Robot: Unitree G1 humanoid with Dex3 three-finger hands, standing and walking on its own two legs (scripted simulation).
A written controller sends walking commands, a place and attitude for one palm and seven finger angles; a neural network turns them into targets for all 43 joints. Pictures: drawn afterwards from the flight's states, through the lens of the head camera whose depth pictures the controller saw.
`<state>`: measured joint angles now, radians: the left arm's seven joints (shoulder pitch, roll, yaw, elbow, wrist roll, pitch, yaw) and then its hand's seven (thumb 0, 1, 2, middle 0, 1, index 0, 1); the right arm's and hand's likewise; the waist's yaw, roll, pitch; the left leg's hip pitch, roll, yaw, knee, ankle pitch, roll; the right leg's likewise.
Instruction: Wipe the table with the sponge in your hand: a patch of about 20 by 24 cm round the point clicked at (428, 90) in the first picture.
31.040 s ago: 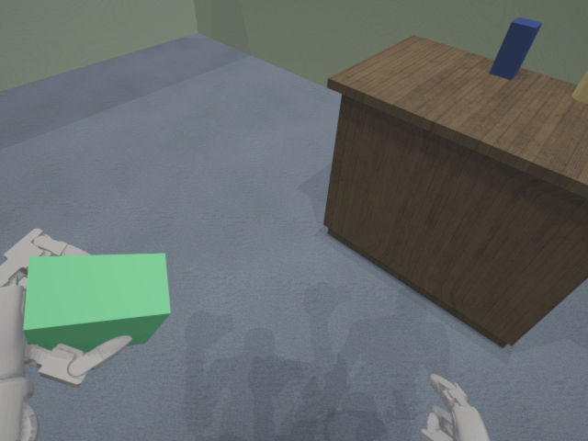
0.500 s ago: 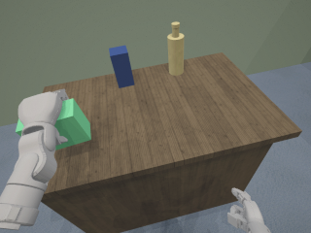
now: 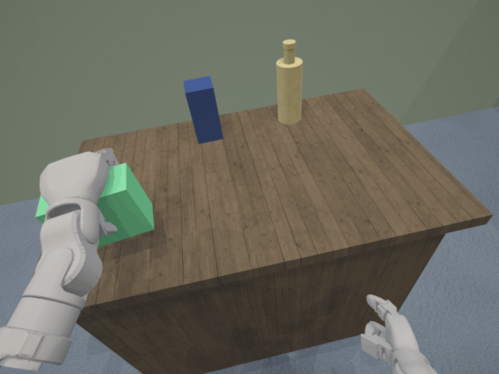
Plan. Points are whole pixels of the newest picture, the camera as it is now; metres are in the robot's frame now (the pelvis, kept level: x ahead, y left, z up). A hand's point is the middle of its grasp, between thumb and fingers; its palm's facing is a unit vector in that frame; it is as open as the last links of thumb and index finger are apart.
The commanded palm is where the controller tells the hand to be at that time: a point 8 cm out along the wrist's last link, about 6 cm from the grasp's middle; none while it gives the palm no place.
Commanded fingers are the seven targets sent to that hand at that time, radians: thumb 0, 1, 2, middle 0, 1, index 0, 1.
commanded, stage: lower the sponge onto the table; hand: left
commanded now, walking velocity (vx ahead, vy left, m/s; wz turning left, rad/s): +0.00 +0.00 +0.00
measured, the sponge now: (106, 215) +0.32 +0.30 +0.10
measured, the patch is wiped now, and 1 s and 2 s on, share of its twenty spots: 0.00 0.00 0.30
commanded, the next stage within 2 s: wipe forward along the first lane in 0.80 s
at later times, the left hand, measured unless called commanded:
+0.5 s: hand (105, 219) +0.30 +0.29 +0.12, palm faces +0.02 -0.03 -1.00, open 10.3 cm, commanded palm +0.27 +0.27 +0.17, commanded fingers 0.00 0.10 1.30 -1.20 -1.60 -1.20 -1.60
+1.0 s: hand (114, 233) +0.30 +0.29 +0.08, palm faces -0.08 -0.05 -1.00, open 10.3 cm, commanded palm +0.28 +0.28 +0.15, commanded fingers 0.00 0.10 1.30 -1.20 -1.60 -1.20 -1.60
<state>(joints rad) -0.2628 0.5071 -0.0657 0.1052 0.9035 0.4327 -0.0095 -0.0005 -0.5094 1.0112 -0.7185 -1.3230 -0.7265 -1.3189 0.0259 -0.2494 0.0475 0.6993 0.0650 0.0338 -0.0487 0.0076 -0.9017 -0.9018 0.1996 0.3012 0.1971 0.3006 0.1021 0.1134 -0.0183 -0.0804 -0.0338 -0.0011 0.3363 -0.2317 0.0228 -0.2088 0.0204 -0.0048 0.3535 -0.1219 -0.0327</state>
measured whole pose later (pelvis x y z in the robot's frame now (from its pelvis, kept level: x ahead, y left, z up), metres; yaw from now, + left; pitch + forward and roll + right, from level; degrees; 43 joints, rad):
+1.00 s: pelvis +0.00 -0.01 +0.00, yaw +0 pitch +0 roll +0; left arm -0.20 0.50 -0.07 0.26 0.92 0.30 -0.02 0.00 -0.51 1.01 -0.71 -1.32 -0.72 -1.32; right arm 0.08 -0.28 0.01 0.70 0.07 0.01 -0.08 0.01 -0.90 -0.90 0.20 0.30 0.20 0.30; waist 0.08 0.10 0.00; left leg -0.12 -0.02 -0.01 0.37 -0.24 0.01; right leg -0.24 0.03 -0.01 0.37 -0.12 -0.04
